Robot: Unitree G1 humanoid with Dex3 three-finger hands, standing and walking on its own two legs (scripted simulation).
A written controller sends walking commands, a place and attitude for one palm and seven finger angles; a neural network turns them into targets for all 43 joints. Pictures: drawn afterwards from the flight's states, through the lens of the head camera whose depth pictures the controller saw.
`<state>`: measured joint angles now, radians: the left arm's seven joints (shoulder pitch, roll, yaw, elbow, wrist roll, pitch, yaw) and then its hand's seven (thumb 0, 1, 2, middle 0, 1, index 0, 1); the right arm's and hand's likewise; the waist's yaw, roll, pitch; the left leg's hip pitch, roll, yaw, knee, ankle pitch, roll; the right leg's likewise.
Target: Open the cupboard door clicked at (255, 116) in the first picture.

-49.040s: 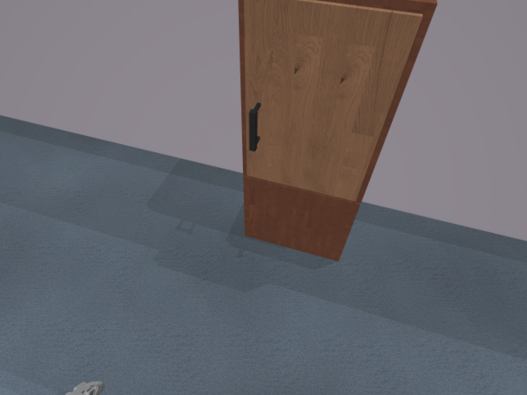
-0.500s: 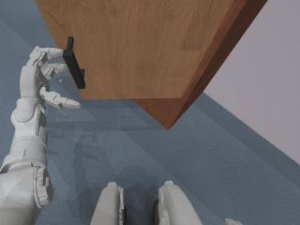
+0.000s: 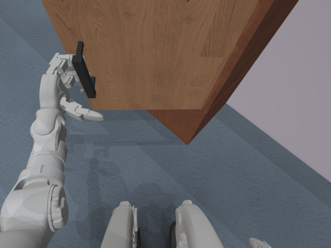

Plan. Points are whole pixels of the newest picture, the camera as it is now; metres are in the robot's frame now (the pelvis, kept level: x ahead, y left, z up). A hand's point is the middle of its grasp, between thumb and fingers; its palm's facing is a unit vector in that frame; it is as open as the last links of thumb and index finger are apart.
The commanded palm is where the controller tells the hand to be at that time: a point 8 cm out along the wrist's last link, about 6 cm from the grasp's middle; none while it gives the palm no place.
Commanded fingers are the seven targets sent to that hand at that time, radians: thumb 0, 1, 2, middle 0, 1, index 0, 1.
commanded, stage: slide the fingers in behind the handle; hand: left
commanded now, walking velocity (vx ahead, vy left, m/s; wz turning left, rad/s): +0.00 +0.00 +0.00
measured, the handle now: (86, 72) +0.53 +0.19 +0.03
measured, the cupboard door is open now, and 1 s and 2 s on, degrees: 46 46 64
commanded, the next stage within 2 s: close the thumb around the handle in 0.60 s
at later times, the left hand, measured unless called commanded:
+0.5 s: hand (92, 88) +0.48 +0.17 +0.03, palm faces +0.03 -1.00 -0.03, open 14.0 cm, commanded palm +0.45 +0.21 +0.03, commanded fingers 0.00 -0.50 0.30 -0.30 -1.20 -0.30 -1.20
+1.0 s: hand (90, 91) +0.47 +0.17 +0.04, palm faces +0.03 -1.00 -0.02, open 11.4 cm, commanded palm +0.45 +0.21 +0.03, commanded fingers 0.00 0.40 0.68 -0.36 -1.30 -0.36 -1.30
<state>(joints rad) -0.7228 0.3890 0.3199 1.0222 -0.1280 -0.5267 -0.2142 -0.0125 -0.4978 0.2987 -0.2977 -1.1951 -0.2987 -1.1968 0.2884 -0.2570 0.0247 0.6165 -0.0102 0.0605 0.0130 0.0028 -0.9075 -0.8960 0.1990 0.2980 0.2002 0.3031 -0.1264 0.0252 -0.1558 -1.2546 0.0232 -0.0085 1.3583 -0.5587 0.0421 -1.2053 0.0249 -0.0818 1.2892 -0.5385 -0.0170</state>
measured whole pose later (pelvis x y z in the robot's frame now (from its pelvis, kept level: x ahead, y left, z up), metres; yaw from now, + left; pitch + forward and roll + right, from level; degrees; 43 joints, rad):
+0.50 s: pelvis +0.00 +0.00 +0.00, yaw +0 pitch +26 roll -3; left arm -0.73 0.36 0.31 1.04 -0.10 -0.55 -0.15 -0.01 -0.50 0.30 -0.30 -1.20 -0.30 -1.20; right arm 0.31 -0.25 0.02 0.62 -0.02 0.08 0.02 0.00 -0.91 -0.90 0.20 0.30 0.20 0.30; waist -0.13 0.03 -0.16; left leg -1.24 0.03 0.00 1.35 -0.56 0.04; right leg -1.20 0.03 -0.07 1.29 -0.54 -0.02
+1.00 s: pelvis +0.00 -0.01 +0.00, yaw +0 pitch +26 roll -3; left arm -0.72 0.36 0.30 1.04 -0.11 -0.56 -0.16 -0.01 -0.10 0.47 -0.33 -1.24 -0.33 -1.24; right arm 0.28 -0.25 0.02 0.61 -0.02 0.07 0.02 0.00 -0.91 -0.90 0.20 0.30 0.20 0.30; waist -0.13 0.02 -0.16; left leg -1.24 0.02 0.00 1.35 -0.56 0.04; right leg -1.20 0.03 -0.08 1.29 -0.54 -0.02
